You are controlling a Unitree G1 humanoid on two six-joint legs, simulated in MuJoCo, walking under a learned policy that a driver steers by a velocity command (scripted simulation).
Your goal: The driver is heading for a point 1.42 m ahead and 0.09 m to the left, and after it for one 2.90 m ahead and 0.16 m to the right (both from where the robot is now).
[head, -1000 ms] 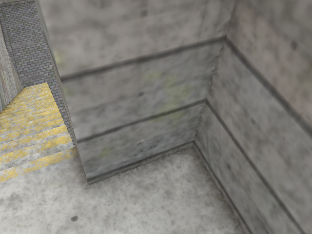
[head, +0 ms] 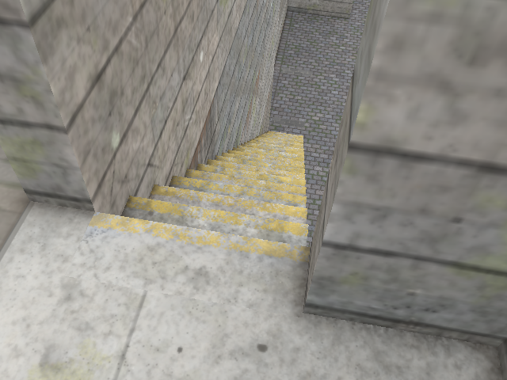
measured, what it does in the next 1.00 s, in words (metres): walks ahead: right foot, then left foot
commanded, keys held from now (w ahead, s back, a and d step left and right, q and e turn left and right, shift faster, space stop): w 0.08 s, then s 0.40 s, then w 0.52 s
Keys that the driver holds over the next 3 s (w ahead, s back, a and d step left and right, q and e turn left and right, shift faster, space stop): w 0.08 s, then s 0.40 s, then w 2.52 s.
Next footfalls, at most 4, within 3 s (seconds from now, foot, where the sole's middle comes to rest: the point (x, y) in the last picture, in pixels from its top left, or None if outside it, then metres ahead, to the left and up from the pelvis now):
0.08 right None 0.04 -0.14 -0.78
0.36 left None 0.10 0.12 -0.78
1.02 left None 0.24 0.11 -0.78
1.42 right None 0.28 -0.14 -0.78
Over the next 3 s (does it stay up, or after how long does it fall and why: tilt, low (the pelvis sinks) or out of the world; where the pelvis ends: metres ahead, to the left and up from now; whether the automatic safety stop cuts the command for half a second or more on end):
stays up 0.24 -0.05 0.00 its command is cut before an obstacle after 0.7 s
